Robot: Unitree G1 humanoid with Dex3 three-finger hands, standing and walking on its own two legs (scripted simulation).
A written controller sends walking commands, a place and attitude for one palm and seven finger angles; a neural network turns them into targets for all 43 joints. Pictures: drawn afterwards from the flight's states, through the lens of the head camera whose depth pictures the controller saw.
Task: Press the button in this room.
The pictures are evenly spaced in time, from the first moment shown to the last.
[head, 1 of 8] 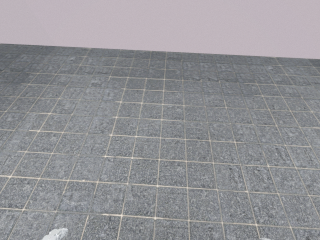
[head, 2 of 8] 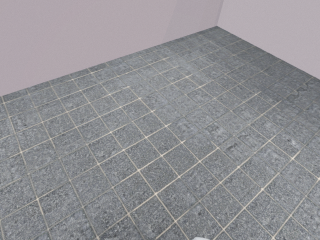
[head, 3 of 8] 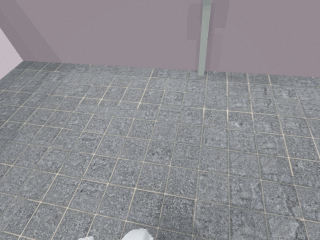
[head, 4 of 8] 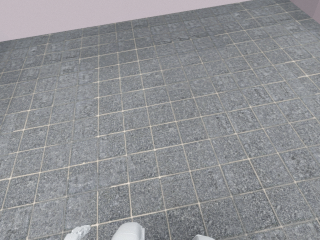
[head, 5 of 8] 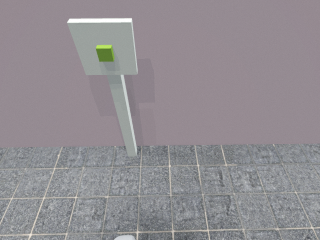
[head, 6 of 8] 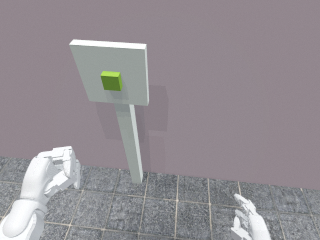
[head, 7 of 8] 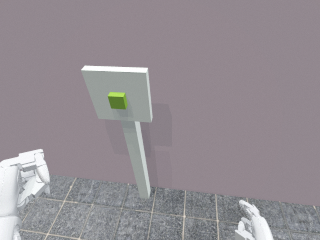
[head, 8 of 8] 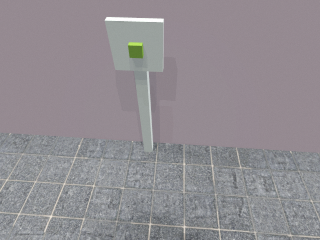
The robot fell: no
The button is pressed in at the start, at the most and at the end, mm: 0 13 0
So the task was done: yes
